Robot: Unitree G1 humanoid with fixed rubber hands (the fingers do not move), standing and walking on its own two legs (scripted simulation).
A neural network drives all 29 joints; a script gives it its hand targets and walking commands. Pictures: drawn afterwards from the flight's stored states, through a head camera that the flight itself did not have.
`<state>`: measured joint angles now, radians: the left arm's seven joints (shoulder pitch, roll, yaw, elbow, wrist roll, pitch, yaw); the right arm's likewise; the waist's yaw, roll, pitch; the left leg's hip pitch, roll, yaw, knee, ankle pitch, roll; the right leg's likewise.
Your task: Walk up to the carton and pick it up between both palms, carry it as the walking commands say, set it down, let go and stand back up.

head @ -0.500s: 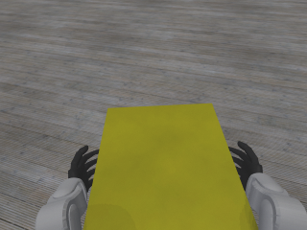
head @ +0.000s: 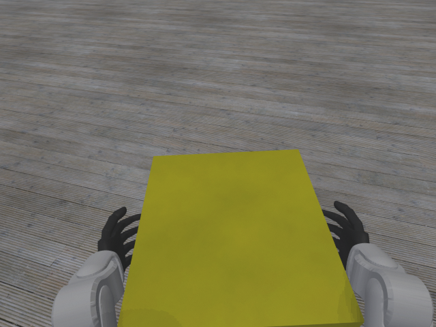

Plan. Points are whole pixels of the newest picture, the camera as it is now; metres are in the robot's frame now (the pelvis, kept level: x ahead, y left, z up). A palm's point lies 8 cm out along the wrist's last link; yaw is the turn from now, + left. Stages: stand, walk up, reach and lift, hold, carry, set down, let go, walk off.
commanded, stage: carry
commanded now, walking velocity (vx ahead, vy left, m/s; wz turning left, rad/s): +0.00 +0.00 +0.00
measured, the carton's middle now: (231, 256) +0.26 +0.00 +0.01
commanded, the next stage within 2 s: hold in 0.90 s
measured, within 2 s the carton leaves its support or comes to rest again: neither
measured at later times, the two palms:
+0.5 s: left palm (110, 268) +0.21 +0.18 +0.09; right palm (357, 264) +0.20 -0.19 +0.09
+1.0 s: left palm (120, 272) +0.23 +0.19 +0.04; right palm (338, 267) +0.22 -0.18 +0.04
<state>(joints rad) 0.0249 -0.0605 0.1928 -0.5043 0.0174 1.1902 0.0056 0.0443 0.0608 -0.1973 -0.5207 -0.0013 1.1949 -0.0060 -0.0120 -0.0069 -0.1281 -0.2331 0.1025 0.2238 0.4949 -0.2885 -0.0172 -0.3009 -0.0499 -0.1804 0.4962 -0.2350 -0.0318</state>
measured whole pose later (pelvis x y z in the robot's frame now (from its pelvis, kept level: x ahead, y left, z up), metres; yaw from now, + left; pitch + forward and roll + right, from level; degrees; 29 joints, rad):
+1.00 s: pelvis -0.04 +0.00 +0.00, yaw -2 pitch -5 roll +0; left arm -0.14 0.02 0.13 -0.01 0.13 0.87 -0.02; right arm -0.12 -0.01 -0.13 -0.02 -0.11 0.87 0.02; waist 0.01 0.00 0.08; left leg -0.15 0.00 0.07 0.48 -0.23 0.02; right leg -0.21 0.02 -0.04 0.45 -0.14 -0.05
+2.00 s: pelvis -0.04 +0.01 -0.03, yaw +0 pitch +14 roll +0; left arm -0.43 -0.05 0.42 0.53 0.26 0.35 -0.08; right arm -0.40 0.07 -0.39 0.50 -0.23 0.37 0.06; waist 0.00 0.02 -0.02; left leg -0.68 -0.04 -0.02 0.76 -0.33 0.03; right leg -0.71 0.03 0.00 0.72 -0.25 -0.02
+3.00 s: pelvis -0.07 +0.01 -0.18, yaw +1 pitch +41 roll +0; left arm -0.79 0.08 0.42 0.68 0.15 0.31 -0.04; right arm -0.72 0.00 -0.43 0.58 -0.15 0.35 -0.01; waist 0.00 0.01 -0.24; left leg -1.64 -0.09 -0.02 1.42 -0.50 0.02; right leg -1.69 0.07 0.03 1.37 -0.41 0.00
